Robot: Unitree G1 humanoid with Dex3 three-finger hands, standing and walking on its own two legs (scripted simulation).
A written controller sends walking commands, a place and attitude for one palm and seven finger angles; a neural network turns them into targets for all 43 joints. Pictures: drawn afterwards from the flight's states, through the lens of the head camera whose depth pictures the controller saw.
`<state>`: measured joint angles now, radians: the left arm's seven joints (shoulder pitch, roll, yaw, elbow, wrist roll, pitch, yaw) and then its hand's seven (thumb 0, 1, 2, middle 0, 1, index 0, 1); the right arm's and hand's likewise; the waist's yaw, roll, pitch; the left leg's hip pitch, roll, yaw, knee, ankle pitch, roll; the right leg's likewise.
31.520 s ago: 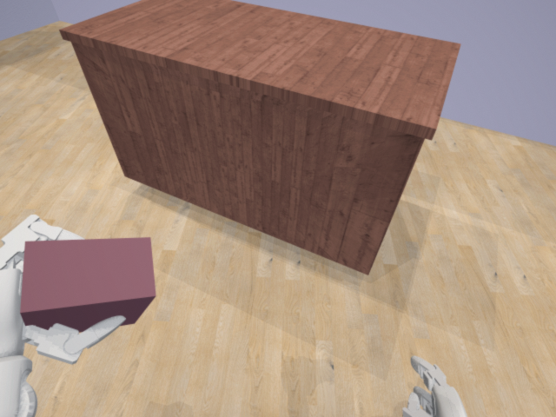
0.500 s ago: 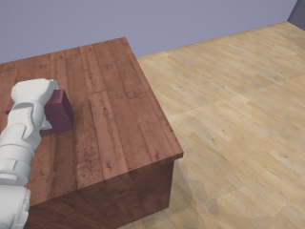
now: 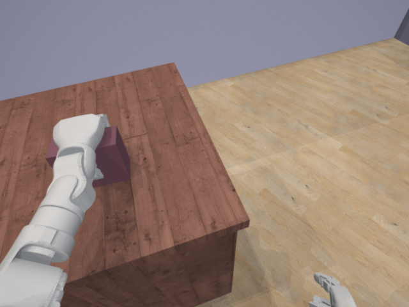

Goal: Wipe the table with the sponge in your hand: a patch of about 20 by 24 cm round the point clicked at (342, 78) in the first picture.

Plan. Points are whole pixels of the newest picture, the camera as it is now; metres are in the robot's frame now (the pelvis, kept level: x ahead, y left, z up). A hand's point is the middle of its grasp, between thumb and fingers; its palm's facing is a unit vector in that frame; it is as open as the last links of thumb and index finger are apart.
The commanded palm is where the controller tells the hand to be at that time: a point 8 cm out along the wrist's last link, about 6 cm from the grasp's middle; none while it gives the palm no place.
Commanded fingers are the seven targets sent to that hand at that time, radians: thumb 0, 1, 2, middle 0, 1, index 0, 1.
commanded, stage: wipe back along the middle lane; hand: left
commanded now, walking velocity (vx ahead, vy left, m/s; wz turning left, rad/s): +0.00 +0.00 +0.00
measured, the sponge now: (95, 164) +0.38 +0.28 +0.06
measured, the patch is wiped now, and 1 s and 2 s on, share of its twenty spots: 0.70 0.80 1.00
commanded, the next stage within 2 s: slide across to the third lane in 1.64 s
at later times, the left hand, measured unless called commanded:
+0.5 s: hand (97, 166) +0.35 +0.25 +0.10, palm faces +0.02 -0.03 -1.00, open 10.5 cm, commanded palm +0.31 +0.24 +0.13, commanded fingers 0.00 0.10 1.30 -1.20 -1.60 -1.20 -1.60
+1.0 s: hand (99, 180) +0.32 +0.23 +0.10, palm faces +0.05 -0.04 -1.00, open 10.5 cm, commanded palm +0.27 +0.22 +0.13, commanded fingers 0.00 0.10 1.30 -1.20 -1.60 -1.20 -1.60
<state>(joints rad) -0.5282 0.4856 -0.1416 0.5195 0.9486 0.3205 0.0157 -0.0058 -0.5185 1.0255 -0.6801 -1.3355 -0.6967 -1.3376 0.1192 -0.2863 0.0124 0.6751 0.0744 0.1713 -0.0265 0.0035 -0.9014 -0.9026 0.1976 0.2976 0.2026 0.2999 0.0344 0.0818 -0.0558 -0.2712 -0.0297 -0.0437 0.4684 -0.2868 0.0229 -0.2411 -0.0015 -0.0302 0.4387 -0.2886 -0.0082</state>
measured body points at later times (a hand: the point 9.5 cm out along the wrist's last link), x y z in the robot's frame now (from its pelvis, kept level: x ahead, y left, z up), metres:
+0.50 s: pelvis +0.00 -0.01 +0.00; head +0.00 -0.05 +0.45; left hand +0.34 +0.24 +0.15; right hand +0.17 -0.25 -0.12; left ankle -0.03 +0.11 -0.74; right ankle -0.05 -0.12 -0.74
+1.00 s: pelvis -0.01 -0.01 +0.00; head -0.02 -0.06 +0.45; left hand +0.31 +0.23 +0.15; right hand +0.18 -0.24 -0.11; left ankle -0.03 +0.11 -0.74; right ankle -0.05 -0.12 -0.74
